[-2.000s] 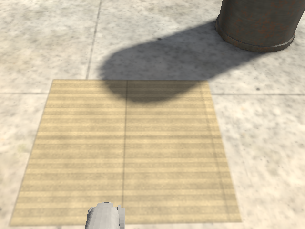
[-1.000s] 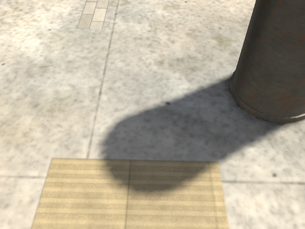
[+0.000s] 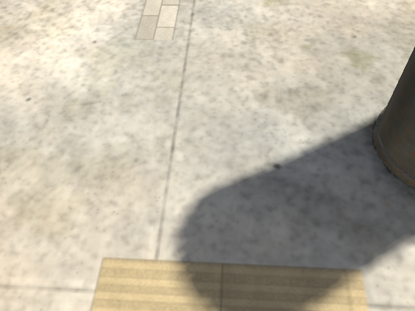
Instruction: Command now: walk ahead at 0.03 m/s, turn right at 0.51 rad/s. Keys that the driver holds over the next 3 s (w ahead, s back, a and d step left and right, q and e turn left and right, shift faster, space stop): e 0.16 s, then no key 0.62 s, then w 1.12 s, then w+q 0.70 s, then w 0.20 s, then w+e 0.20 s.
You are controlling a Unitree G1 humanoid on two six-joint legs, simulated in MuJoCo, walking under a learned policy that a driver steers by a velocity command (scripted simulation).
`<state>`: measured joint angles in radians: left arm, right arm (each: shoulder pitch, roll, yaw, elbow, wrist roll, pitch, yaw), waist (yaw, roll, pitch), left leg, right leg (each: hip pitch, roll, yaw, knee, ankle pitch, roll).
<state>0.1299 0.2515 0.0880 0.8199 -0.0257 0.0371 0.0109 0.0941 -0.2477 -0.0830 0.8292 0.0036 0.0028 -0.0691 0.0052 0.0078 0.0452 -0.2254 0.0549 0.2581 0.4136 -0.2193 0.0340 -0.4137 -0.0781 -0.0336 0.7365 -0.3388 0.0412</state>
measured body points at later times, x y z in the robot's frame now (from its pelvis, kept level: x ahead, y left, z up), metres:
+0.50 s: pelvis +0.03 -0.03 +0.00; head +0.05 -0.05 +0.45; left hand +0.23 +0.20 -0.10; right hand +0.11 -0.33 -0.12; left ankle +0.08 +0.11 -0.72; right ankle +0.01 -0.13 -0.74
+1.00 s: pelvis +0.06 -0.03 -0.01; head +0.06 -0.04 +0.44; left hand +0.17 +0.23 -0.13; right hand +0.08 -0.30 -0.15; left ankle +0.07 +0.11 -0.74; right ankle +0.02 -0.12 -0.74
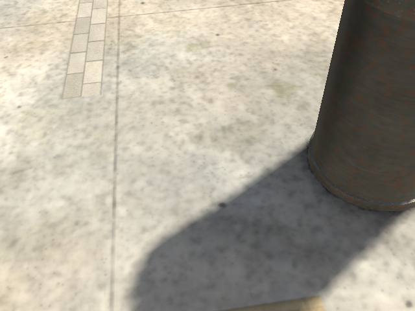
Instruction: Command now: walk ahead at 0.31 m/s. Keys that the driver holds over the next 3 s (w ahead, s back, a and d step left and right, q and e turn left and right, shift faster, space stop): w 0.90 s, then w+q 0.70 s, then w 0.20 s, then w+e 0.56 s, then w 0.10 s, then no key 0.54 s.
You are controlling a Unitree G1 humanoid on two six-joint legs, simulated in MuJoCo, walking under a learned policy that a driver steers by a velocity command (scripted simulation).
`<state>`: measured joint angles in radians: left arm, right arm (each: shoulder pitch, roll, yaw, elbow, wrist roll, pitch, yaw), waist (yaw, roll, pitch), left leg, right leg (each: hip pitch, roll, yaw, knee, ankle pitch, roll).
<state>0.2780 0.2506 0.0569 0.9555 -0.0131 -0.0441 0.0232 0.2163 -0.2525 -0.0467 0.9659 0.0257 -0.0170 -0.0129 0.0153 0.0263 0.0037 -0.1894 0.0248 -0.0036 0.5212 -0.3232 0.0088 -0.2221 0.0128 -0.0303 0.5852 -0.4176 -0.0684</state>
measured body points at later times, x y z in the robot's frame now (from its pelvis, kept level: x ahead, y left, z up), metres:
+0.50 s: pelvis +0.22 +0.03 -0.02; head +0.26 +0.03 +0.43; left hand +0.12 +0.29 -0.15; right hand +0.48 -0.18 -0.10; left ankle +0.37 +0.13 -0.74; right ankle -0.01 -0.10 -0.73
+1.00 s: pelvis +0.51 +0.02 +0.00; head +0.54 +0.02 +0.45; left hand +0.72 +0.26 -0.09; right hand +0.48 -0.25 -0.14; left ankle +0.36 +0.14 -0.73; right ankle +0.65 -0.09 -0.73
